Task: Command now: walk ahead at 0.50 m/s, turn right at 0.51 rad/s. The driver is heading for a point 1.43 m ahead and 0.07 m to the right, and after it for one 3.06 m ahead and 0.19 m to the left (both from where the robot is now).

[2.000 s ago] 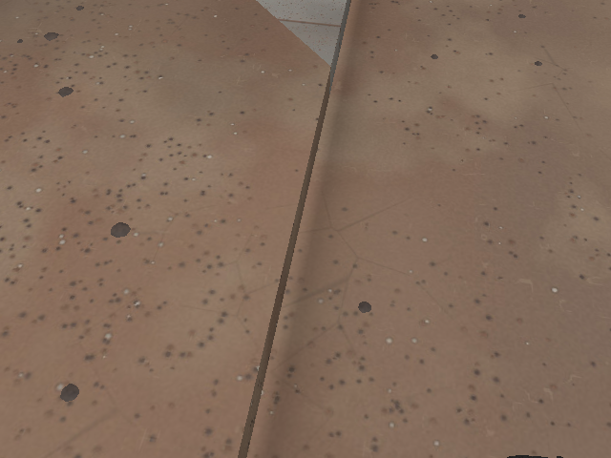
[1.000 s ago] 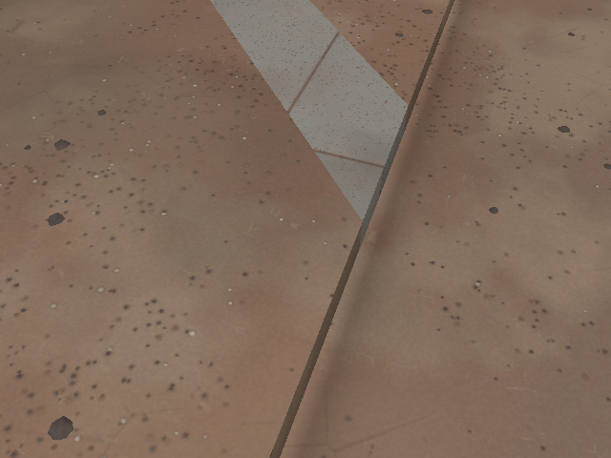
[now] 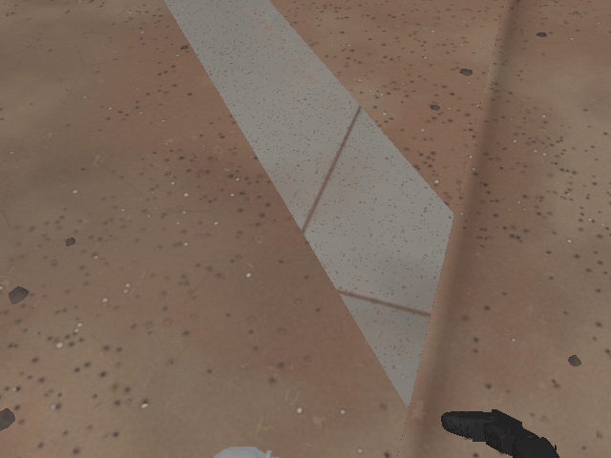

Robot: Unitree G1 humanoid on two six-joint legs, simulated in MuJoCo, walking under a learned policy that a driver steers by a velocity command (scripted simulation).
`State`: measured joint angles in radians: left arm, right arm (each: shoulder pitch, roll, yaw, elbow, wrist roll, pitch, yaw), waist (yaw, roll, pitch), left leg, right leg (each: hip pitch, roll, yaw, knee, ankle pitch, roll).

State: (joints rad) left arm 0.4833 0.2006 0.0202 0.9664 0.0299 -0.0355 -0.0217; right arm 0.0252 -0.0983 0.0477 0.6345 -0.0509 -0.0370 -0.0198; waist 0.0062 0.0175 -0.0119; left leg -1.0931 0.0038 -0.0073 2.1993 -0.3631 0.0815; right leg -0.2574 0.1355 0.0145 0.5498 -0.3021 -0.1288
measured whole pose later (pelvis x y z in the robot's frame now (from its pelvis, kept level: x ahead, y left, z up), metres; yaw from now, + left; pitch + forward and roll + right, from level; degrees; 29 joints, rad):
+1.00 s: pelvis +0.54 -0.15 +0.00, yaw -10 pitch +3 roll +0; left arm 0.43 0.22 0.05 0.87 0.04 -0.09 -0.01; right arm 0.16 -0.21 -0.04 0.67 -0.02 0.02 -0.02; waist 0.01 0.05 -0.03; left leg -0.96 -0.03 0.04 2.06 -0.57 0.07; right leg -0.23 -0.05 -0.11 0.52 -0.33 0.00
